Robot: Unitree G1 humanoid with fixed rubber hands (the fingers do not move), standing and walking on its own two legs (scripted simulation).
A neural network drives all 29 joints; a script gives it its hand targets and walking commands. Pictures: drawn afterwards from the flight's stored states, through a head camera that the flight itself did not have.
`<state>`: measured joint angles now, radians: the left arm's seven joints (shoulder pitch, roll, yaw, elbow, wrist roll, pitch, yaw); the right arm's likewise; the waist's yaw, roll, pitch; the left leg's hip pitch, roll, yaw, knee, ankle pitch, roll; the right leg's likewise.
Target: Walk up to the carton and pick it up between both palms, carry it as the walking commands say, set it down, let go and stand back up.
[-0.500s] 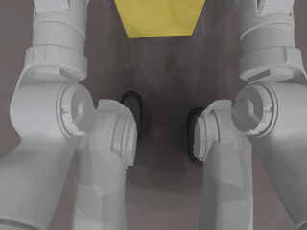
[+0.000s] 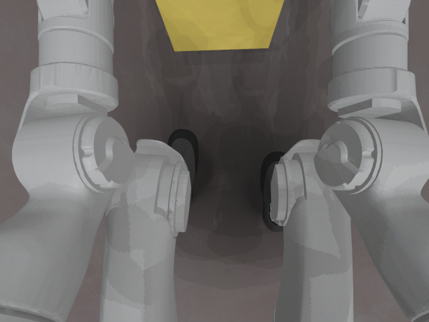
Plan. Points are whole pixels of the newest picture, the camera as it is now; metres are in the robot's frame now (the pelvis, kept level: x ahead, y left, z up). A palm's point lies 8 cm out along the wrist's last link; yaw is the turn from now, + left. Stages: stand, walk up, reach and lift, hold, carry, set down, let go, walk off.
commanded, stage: set down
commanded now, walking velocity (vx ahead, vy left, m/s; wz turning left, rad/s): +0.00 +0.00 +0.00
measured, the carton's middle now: out of the picture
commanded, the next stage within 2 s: none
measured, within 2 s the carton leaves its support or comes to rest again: rests again in 1.16 s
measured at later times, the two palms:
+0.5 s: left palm out of the picture +0.57 +0.16 -0.16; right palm out of the picture +0.57 -0.11 -0.17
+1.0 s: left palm out of the picture +0.54 +0.17 -0.19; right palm out of the picture +0.53 -0.15 -0.21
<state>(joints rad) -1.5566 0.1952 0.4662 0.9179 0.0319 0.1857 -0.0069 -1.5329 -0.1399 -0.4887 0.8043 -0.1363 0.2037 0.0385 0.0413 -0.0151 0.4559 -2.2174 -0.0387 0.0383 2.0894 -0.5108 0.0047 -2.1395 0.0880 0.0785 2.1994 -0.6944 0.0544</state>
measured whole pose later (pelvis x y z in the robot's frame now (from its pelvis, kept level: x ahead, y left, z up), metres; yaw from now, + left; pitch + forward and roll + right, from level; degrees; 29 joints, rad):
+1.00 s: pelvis -0.01 +0.00 -0.01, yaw -1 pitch +34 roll +2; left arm -1.55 0.31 0.29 1.08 0.02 0.10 0.11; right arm -1.49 -0.32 -0.08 1.00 0.10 0.10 -0.15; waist 0.02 0.00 0.51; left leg -2.22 -0.02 0.04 2.10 -0.48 0.00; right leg -2.15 0.11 0.08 2.21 -0.65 0.06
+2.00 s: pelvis -0.03 +0.01 +0.16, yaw -3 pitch +27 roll +0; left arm -1.45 0.32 0.23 0.68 -0.07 0.48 0.16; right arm -1.45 -0.34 -0.11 0.60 0.19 0.47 -0.18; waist 0.03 -0.01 0.52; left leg -1.65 -0.02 0.03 1.55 -0.38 0.02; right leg -1.60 0.09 0.10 1.63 -0.50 0.06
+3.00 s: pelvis +0.04 +0.02 +0.34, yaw -4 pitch +11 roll +0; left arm -0.12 0.28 0.06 0.35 -0.07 0.25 -0.03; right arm -0.20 -0.22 -0.07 0.45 0.04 0.23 0.03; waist 0.04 -0.01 0.14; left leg -0.76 -0.02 0.03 0.84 -0.27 0.03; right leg -0.71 0.05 0.13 0.87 -0.35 0.05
